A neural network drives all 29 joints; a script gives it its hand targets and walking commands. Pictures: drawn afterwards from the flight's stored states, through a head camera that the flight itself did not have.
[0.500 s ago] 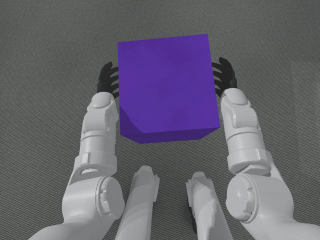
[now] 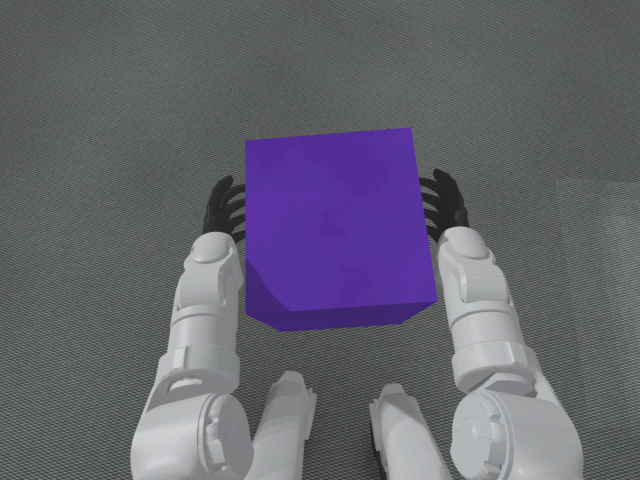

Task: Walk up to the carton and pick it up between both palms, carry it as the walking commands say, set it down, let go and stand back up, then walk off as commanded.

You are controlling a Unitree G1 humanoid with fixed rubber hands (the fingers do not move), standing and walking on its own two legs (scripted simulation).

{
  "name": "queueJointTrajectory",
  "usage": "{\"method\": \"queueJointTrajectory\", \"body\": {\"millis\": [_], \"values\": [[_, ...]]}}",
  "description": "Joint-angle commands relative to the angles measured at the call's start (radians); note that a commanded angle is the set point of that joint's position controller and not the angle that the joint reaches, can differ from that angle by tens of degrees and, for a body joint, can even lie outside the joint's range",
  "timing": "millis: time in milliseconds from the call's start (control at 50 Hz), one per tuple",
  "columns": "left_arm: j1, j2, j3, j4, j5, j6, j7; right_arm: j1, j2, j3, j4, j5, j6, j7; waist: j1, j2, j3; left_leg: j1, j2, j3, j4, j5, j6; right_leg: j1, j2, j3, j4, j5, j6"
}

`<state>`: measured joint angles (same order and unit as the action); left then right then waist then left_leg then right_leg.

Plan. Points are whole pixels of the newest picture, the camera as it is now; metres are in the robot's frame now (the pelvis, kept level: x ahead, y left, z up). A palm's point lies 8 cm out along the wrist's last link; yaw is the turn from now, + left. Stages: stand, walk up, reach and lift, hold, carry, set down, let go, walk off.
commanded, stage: reach and lift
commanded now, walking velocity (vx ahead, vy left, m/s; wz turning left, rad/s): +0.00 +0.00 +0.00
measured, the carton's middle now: (335, 247) +0.42 +0.03 -0.12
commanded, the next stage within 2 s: none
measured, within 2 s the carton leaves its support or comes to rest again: neither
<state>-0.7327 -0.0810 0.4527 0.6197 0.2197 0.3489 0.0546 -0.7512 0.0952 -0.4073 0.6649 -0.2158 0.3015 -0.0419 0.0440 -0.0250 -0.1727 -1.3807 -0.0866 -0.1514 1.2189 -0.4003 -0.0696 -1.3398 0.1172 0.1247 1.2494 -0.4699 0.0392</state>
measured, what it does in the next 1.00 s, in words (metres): rises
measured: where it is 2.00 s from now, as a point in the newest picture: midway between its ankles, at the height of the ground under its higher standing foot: (335, 462)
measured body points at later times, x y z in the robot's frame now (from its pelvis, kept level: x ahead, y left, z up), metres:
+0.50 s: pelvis +0.02 +0.00 +0.07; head +0.16 +0.01 +0.50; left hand +0.40 +0.18 +0.02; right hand +0.42 -0.12 +0.02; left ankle +0.08 +0.14 -0.61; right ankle +0.05 -0.13 -0.61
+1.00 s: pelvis +0.04 +0.01 +0.11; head +0.12 +0.01 +0.56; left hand +0.37 +0.18 +0.09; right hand +0.40 -0.12 +0.09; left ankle +0.08 +0.14 -0.61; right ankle +0.05 -0.13 -0.61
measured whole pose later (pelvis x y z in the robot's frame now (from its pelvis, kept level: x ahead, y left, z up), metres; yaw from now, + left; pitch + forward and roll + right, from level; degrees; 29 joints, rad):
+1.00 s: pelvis +0.04 +0.01 +0.11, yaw +0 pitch +13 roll +0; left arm -0.40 -0.18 0.39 0.42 0.28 0.43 0.02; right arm -0.43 0.17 -0.34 0.50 -0.27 0.37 0.01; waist 0.04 -0.01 -0.06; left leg -0.60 -0.05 -0.16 0.59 -0.21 -0.04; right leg -0.56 0.06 0.15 0.60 -0.27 0.02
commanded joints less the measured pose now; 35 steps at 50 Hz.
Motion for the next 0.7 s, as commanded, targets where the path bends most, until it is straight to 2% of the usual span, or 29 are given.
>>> {"method": "queueJointTrajectory", "body": {"millis": [0,680], "values": [[-0.599,-1.085,-0.586,0.028,-0.14,-0.026,-0.253,-0.582,1.062,0.535,0.043,0.115,-0.01,0.225,0.017,0.013,-0.772,0.584,-0.064,0.161,-0.135,0.281,0.022,0.364,0.052,-0.122,-0.189,0.257,-0.013],[-0.29,-1.092,-0.642,-0.082,-0.09,-0.015,-0.282,-0.273,1.067,0.595,-0.04,0.067,0.0,0.267,0.006,0.014,-0.525,0.967,-0.032,0.116,-0.53,0.442,0.029,0.801,0.002,-0.065,-0.587,0.438,-0.025]]}}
